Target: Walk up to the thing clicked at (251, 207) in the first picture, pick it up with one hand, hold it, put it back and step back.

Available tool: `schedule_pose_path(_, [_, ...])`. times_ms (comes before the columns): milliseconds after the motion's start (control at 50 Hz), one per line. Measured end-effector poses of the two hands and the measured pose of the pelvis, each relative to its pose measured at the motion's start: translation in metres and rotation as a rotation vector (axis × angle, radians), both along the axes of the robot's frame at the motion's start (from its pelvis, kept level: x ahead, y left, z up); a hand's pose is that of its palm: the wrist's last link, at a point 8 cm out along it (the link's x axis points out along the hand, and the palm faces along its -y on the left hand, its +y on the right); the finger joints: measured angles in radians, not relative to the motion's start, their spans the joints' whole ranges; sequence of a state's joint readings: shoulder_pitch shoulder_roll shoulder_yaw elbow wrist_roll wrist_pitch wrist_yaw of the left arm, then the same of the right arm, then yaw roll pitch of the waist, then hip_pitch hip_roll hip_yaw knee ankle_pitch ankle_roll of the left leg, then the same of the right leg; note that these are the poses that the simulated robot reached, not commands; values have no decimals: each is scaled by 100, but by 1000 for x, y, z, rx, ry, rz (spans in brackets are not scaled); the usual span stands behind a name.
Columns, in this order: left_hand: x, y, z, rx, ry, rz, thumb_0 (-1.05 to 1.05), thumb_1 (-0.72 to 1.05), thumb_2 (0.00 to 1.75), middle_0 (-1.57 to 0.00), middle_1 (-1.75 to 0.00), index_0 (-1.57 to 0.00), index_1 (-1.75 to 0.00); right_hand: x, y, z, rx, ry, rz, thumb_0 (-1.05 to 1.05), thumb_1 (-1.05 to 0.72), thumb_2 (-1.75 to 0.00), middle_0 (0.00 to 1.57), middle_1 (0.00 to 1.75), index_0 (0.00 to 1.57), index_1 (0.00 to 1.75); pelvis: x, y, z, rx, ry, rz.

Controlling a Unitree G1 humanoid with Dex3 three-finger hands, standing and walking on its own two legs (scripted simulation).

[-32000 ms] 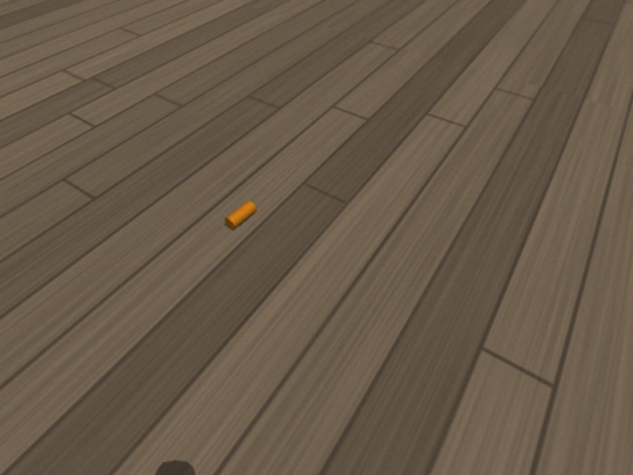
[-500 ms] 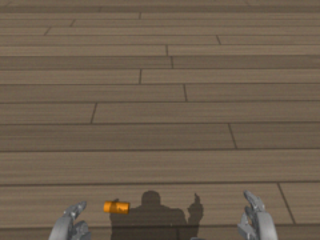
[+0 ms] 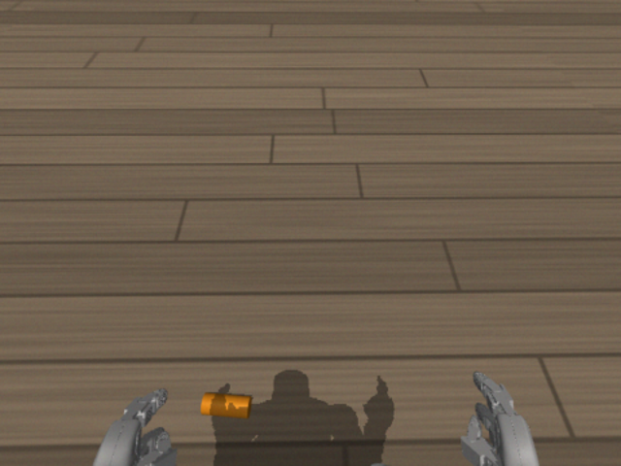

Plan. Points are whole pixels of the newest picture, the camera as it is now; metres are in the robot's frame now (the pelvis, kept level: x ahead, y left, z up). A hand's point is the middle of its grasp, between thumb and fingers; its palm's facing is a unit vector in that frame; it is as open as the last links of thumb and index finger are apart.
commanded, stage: home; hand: left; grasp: from above
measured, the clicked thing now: (226, 405) +0.41 +0.24 -0.69
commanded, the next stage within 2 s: stand in 0.46 s
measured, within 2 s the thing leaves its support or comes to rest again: neither
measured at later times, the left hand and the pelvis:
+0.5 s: hand (170, 462) +0.16 +0.18 -0.05, palm faces +0.03 -0.98 -0.20, open 7.4 cm; pelvis +0.00 +0.00 +0.00, yaw +0 degrees
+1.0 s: hand out of the picture +0.06 +0.24 -0.11, palm faces +0.03 -0.95 -0.32, open 7.4 cm; pelvis -0.01 +0.01 +0.05, yaw +0 degrees
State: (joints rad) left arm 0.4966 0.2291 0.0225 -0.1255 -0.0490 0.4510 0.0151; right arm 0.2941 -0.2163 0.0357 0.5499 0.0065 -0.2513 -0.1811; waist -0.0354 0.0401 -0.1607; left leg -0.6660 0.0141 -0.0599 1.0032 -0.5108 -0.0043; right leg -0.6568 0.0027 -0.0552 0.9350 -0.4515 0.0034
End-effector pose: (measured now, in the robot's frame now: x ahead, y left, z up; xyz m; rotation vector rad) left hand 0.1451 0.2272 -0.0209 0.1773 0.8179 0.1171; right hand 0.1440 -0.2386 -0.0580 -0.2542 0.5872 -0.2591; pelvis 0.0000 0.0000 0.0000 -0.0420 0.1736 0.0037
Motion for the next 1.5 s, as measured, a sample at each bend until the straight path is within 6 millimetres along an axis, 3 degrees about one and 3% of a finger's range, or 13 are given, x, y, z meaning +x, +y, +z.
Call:
schedule_pose_path(560, [-4,2,0,3,-7,0,1,90,90,-20,-30,-20,-29,-1,2,0,5,-5,6,1,-90,-90,21,30,20,30,-3,1,-1,-2,-4,2])
schedule_pose_path(660, [-1,17,-24,107,-10,-42,1,90,90,-20,-30,-20,-29,-13,-6,-19,-39,265,150,1,-90,-90,21,30,20,30,-13,0,10,33,-103,-7])
schedule_pose_path(800, [-34,44,-44,132,136,7,1,90,90,-20,-30,-20,-29,-48,-27,-17,1,433,71,1,-90,-90,21,30,20,30,-14,2,26,47,-161,-8])
schedule_pose_path(920, [-70,54,-52,117,269,62,1,90,90,-20,-30,-20,-30,-74,-32,-14,6,527,19,1,-90,-90,21,30,20,30,-11,6,38,39,-194,-6])
schedule_pose_path(1120, [-117,53,-49,100,421,116,1,90,90,-20,-30,-20,-30,-88,-23,-13,53,603,8,1,-90,-90,21,30,20,30,-10,5,55,43,-232,2])
schedule_pose_path(1280, [-129,54,-43,114,465,135,1,90,90,-21,-30,-20,-30,-89,-26,-13,67,624,7,1,-90,-90,21,30,20,30,-12,2,61,46,-246,7])
schedule_pose_path(1500, [-125,53,-40,121,473,133,1,90,90,-20,-30,-20,-30,-95,-42,-10,53,654,-9,0,-90,-90,21,30,20,30,-12,-4,64,44,-248,7])
